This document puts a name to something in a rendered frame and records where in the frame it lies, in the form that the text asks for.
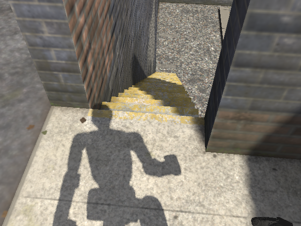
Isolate stairs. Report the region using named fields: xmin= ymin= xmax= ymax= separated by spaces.
xmin=101 ymin=72 xmax=199 ymax=117

